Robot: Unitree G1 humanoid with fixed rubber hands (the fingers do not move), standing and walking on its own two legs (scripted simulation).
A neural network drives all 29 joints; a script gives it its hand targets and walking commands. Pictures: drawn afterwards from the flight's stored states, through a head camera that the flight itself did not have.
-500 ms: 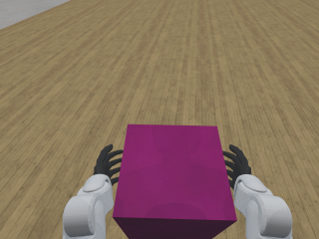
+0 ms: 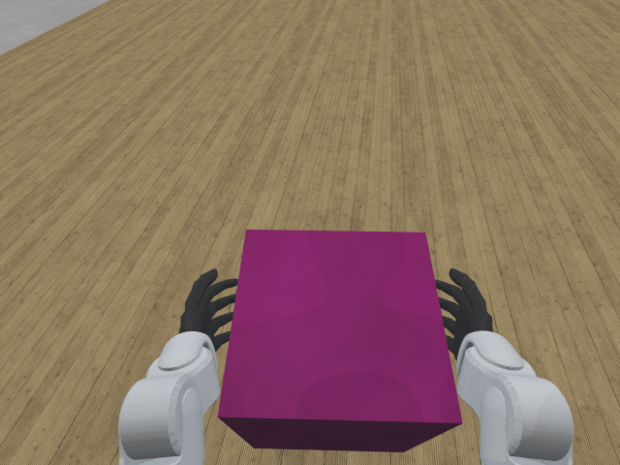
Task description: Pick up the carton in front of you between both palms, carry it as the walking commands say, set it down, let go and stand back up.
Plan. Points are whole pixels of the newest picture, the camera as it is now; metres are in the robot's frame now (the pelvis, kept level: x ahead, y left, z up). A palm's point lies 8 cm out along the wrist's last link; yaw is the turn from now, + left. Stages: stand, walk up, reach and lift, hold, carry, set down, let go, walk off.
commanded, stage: carry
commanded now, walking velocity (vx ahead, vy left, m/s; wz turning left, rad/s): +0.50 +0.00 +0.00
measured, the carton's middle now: (331, 350) +0.25 +0.00 +0.03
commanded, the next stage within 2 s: none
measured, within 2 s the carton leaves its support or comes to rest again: neither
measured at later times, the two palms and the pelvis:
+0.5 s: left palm (239, 176) +0.57 +0.16 +0.08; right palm (407, 173) +0.56 -0.14 +0.08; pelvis +0.34 +0.01 +0.00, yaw -2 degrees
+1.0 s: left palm (268, 85) +0.90 +0.13 +0.10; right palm (394, 83) +0.90 -0.17 +0.09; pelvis +0.66 -0.02 +0.01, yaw +0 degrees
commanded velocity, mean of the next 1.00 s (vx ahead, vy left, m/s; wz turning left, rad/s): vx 0.37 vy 0.00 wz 0.00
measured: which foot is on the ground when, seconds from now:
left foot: up 0.00-0.46, down 0.48-0.96, up 0.98-1.00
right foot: down 0.00-0.52, up 0.54-0.92, down 0.94-1.00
